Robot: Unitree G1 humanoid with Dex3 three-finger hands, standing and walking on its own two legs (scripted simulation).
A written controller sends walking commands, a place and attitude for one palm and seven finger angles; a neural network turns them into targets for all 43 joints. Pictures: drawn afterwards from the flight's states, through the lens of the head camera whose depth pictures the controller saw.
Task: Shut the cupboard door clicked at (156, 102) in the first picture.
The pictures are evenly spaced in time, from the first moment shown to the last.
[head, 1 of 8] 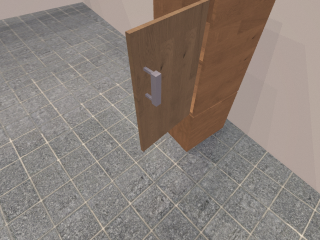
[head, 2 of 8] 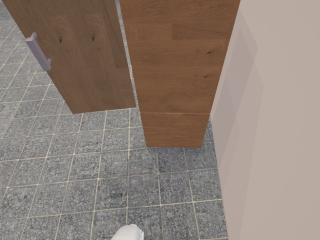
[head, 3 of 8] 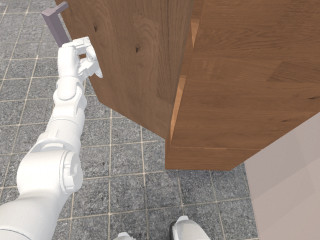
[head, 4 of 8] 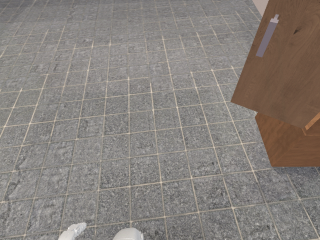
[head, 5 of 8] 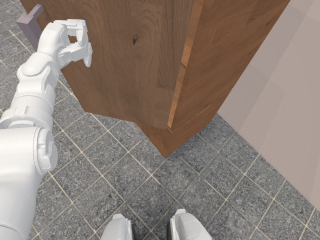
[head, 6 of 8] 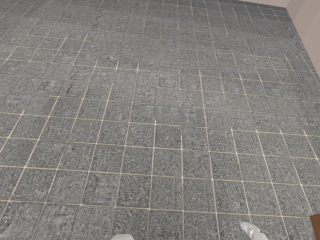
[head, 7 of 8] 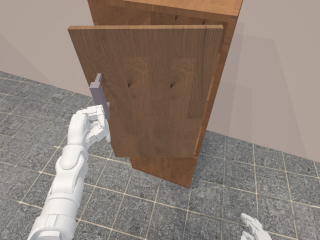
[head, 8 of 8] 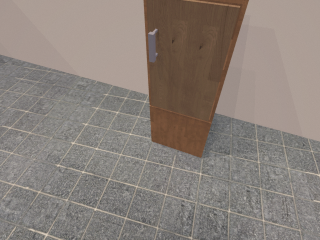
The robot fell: no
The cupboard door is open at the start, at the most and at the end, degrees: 99 99 0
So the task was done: yes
